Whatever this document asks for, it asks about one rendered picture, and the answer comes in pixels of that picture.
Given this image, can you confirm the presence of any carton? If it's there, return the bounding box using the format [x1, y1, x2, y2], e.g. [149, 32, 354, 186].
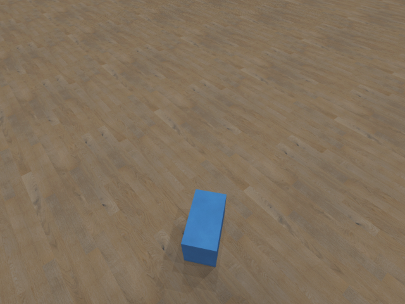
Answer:
[181, 189, 227, 267]

